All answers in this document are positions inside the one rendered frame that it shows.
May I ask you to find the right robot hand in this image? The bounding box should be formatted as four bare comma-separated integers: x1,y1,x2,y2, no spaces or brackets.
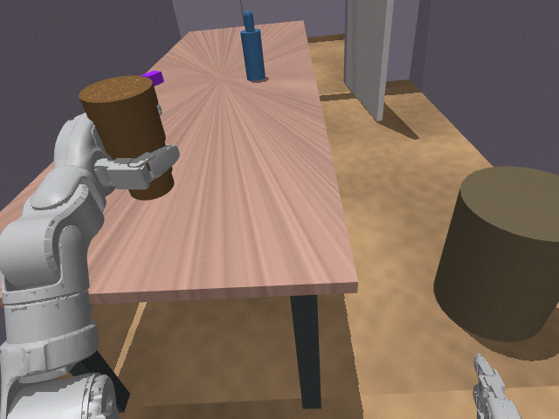
473,354,521,419

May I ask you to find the left robot hand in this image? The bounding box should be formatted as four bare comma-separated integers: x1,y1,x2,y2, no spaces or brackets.
53,103,180,197

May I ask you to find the left robot arm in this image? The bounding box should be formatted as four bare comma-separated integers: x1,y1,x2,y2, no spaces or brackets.
0,166,120,419

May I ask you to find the table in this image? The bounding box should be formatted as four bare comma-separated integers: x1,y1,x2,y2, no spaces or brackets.
0,20,358,413

